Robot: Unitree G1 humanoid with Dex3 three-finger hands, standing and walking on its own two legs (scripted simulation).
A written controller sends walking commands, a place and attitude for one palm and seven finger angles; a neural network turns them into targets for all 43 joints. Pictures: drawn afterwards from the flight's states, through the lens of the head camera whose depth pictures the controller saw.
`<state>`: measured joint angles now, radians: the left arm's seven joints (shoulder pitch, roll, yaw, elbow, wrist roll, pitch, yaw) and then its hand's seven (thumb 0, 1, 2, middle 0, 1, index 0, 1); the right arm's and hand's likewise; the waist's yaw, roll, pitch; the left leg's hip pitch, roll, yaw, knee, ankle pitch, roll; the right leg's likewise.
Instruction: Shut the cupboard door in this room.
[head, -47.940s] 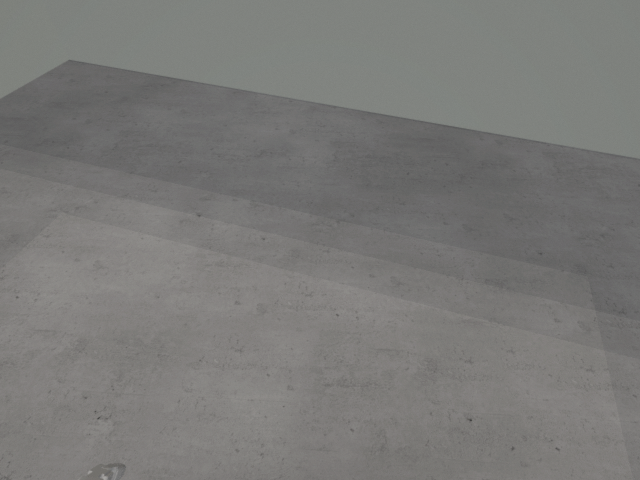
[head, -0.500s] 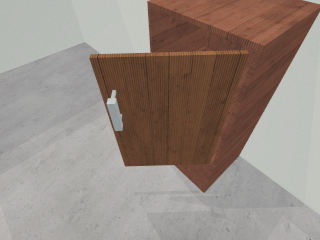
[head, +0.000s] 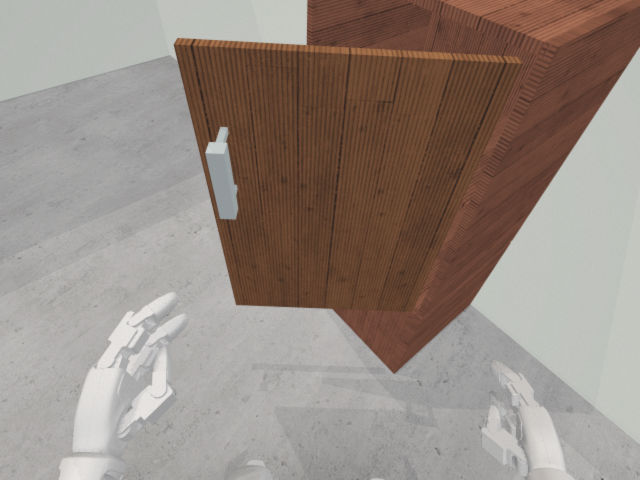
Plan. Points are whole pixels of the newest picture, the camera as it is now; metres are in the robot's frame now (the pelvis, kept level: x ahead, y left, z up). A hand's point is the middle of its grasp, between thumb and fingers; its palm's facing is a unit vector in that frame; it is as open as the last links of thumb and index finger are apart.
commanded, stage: raise the hand and make a fist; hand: left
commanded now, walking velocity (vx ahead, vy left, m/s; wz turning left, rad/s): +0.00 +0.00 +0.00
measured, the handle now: (226, 173) +0.50 +0.17 +0.10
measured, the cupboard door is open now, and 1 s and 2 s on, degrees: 49 49 49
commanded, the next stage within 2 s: bring the fist close to the handle in 1.62 s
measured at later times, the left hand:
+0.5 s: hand (150, 403) +0.20 +0.20 +0.05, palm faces +0.05 -1.00 -0.04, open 4.3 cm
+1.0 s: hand (127, 374) +0.21 +0.21 +0.08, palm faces +0.04 -1.00 -0.04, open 3.1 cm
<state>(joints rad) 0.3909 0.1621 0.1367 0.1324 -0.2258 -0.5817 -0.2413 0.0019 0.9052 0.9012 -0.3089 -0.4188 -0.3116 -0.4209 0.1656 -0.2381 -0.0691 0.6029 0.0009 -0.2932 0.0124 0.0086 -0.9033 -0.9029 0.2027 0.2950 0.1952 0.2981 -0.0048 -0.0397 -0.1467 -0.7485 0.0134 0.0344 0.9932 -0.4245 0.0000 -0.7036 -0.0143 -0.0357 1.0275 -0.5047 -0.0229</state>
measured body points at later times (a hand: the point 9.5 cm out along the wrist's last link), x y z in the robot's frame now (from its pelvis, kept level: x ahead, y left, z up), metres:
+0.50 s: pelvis -0.01 +0.00 -0.02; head +0.04 -0.01 +0.43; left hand +0.19 +0.25 +0.05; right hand +0.15 -0.23 -0.10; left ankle +0.04 +0.12 -0.67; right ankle +0.00 -0.10 -0.67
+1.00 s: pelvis +0.00 +0.03 +0.01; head +0.03 +0.03 +0.46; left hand +0.20 +0.27 +0.09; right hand +0.21 -0.18 -0.05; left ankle +0.04 +0.12 -0.67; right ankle +0.00 -0.10 -0.67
